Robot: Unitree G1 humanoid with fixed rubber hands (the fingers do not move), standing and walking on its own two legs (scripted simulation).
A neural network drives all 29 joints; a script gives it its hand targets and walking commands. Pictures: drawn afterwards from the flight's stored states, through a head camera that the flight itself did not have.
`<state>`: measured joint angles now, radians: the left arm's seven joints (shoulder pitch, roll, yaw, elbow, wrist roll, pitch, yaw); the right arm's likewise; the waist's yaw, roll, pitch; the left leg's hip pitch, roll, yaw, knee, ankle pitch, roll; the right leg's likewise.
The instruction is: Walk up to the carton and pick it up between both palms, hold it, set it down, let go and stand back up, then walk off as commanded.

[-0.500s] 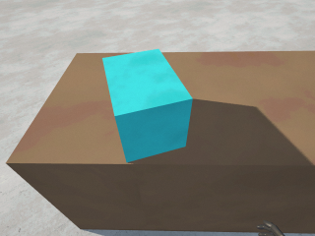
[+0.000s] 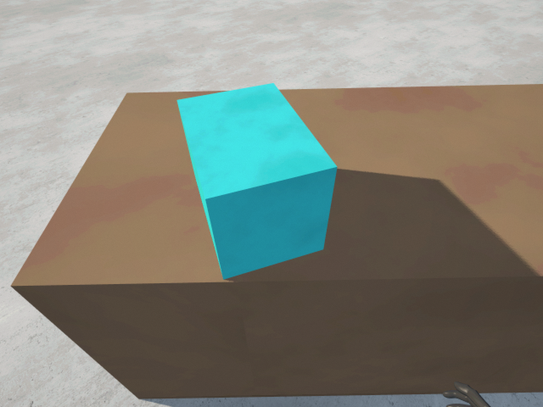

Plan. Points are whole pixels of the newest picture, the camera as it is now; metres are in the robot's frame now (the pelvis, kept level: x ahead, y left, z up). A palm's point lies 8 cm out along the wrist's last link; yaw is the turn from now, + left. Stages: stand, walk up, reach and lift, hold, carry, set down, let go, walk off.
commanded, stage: walk up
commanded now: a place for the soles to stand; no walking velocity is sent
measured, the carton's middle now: (250, 174) +0.50 +0.03 +0.08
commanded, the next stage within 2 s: reach and lift in 1.02 s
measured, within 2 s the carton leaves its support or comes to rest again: neither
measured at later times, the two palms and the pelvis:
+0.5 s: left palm out of the picture +0.08 +0.32 -0.10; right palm out of the picture +0.09 -0.29 -0.08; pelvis -0.01 +0.02 +0.00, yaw -2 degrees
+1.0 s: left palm out of the picture +0.07 +0.32 -0.10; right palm out of the picture +0.08 -0.29 -0.08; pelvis -0.01 +0.02 +0.00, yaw -3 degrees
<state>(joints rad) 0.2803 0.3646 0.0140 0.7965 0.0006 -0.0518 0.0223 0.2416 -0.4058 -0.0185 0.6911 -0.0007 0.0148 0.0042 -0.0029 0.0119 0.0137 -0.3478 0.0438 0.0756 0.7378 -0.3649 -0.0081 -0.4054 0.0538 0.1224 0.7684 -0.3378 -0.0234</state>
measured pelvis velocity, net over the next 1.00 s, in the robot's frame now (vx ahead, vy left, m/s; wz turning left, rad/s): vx -0.01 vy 0.02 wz -0.05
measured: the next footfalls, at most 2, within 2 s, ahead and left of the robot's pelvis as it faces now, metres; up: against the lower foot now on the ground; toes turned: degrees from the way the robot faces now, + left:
none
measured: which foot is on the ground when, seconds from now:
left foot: down 0.00-1.00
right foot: down 0.00-1.00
